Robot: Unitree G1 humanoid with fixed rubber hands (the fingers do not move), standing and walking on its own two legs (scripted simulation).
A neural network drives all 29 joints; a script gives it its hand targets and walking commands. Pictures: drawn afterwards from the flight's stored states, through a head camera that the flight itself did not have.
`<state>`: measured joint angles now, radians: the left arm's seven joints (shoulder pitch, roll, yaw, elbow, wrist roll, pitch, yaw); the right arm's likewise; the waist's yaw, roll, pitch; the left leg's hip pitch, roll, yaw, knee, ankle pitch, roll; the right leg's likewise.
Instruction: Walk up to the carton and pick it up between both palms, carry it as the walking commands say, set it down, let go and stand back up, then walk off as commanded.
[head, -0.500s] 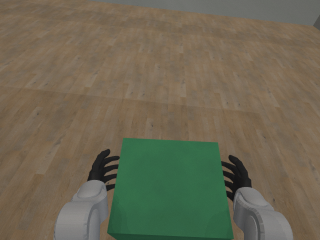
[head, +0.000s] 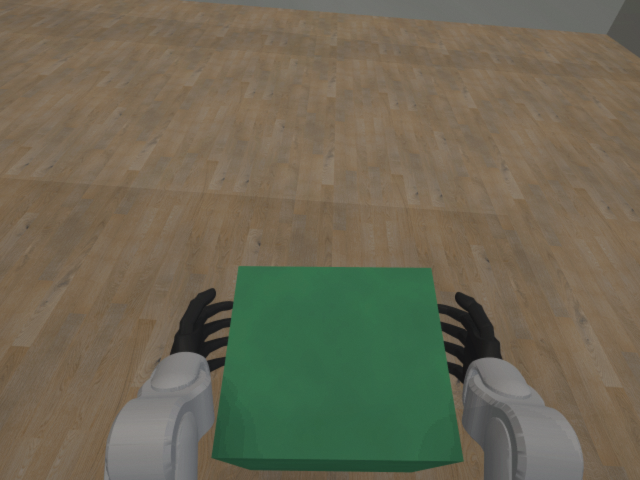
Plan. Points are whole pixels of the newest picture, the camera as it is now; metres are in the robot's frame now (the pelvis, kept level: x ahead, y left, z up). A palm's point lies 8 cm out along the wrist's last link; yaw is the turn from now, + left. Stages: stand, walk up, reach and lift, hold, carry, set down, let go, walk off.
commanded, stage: carry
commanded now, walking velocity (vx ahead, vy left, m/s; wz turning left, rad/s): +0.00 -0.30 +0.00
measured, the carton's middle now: (332, 378) +0.26 +0.00 +0.02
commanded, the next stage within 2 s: none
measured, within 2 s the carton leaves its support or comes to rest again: neither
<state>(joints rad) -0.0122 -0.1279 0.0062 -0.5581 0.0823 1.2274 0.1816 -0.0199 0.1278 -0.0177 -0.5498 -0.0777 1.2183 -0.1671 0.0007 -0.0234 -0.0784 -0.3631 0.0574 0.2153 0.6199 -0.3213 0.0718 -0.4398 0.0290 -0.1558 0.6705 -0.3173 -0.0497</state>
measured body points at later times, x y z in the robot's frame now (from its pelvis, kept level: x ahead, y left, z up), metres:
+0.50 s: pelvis +0.01 -0.21 +0.01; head +0.03 -0.22 +0.46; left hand +0.27 -0.07 +0.09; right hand +0.26 -0.37 +0.08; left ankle -0.01 -0.11 -0.68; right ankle +0.04 -0.31 -0.72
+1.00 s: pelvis +0.02 -0.41 +0.00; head +0.05 -0.42 +0.45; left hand +0.30 -0.28 +0.09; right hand +0.29 -0.58 +0.08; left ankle -0.01 -0.23 -0.68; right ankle +0.05 -0.55 -0.73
